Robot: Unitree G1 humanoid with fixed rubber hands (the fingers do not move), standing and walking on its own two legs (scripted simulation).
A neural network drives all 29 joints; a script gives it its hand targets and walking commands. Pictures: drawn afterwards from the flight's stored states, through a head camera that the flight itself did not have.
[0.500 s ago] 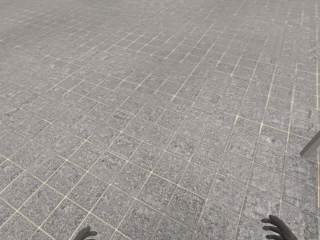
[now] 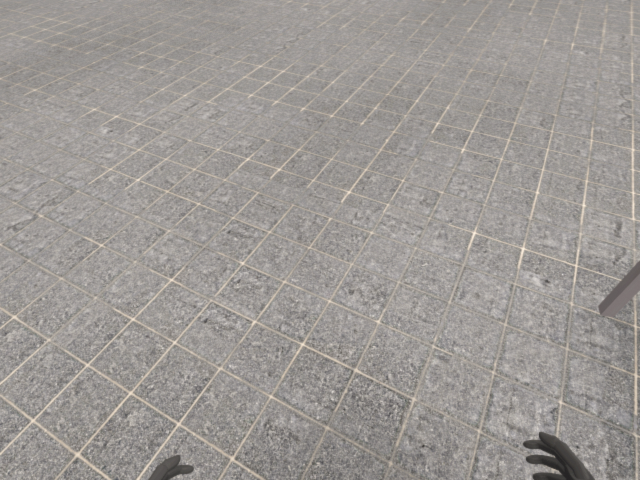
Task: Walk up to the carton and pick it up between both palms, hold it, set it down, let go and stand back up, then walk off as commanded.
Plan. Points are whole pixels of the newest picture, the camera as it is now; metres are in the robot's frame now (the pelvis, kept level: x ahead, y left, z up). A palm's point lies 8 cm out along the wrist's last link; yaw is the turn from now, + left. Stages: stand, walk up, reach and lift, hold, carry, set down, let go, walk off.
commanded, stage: stand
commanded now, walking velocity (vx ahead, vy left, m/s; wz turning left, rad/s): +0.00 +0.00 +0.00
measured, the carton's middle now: out of the picture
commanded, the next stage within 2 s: walk up in 0.28 s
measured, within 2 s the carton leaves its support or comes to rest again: neither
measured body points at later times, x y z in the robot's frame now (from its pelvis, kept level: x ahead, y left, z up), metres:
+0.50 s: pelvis +0.00 +0.00 +0.00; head +0.00 +0.01 +0.45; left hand +0.13 +0.25 -0.12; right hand +0.14 -0.28 -0.09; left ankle +0.03 +0.11 -0.72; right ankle +0.03 -0.12 -0.72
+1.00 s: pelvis -0.01 -0.12 +0.00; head +0.01 -0.15 +0.45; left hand +0.14 +0.16 -0.10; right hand +0.04 -0.48 -0.09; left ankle +0.00 +0.03 -0.67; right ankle +0.02 -0.22 -0.72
